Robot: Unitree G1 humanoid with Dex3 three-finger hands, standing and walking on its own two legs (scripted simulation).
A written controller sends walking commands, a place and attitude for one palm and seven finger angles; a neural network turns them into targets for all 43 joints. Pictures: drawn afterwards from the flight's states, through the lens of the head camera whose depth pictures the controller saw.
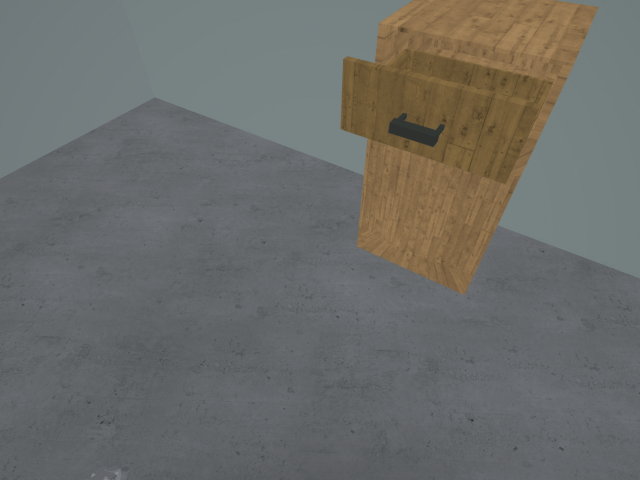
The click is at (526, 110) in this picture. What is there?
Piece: drawer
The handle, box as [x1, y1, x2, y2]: [388, 113, 444, 146]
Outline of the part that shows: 390,122 388,132 433,146 437,141 438,135 444,126 440,124 434,130 403,120 406,117 405,113 402,113 397,119 394,118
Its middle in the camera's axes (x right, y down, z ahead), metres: +0.21 -0.24 +0.85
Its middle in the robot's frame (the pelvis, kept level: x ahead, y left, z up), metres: +0.81 -0.17 +0.02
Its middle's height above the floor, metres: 0.79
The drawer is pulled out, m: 0.23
